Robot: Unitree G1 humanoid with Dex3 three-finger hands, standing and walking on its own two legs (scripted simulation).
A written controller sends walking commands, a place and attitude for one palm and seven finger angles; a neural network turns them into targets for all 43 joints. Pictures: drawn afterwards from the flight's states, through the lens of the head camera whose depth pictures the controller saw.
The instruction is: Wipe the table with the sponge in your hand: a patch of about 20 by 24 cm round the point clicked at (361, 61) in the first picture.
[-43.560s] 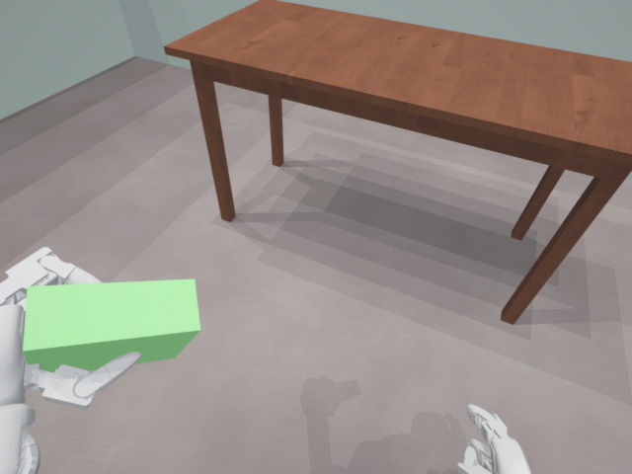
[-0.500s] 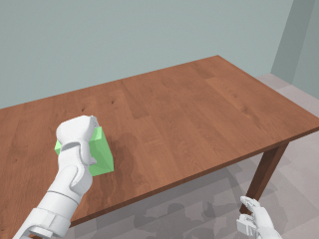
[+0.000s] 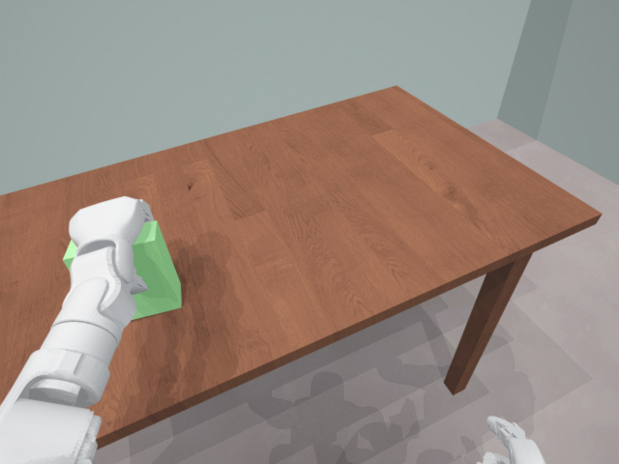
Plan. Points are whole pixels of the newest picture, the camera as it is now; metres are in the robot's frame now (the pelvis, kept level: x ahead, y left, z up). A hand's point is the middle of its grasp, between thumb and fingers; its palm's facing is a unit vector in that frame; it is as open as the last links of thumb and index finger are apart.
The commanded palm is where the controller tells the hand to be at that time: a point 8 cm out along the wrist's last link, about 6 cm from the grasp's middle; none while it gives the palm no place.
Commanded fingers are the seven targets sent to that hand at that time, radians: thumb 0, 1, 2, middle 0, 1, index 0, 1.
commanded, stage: wipe forward along the middle lane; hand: left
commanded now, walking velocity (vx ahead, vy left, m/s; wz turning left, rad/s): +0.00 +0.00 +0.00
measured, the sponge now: (134, 285) +0.35 +0.29 +0.05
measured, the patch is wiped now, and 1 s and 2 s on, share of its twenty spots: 0.85 0.85 0.95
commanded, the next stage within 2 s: slide back across to the first lane in 0.46 s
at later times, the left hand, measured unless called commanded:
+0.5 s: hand (114, 228) +0.41 +0.33 +0.11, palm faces -0.08 -0.05 -1.00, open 9.6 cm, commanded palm +0.40 +0.34 +0.15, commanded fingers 0.00 0.10 1.30 -1.20 -1.60 -1.20 -1.60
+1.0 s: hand (78, 230) +0.41 +0.39 +0.11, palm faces -0.02 -0.07 -1.00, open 9.6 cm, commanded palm +0.38 +0.39 +0.17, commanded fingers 0.00 0.10 1.30 -1.20 -1.60 -1.20 -1.60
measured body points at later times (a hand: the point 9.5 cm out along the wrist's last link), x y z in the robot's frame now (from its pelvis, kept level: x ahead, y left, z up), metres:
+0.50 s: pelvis +0.00 +0.03 +0.00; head +0.02 +0.00 +0.45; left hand +0.41 +0.33 +0.16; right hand +0.13 -0.24 -0.13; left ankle +0.02 +0.15 -0.74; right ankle +0.03 -0.05 -0.74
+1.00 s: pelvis +0.03 +0.07 +0.01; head +0.03 +0.06 +0.46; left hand +0.40 +0.38 +0.17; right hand +0.19 -0.17 -0.10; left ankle +0.02 +0.15 -0.74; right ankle +0.03 -0.05 -0.74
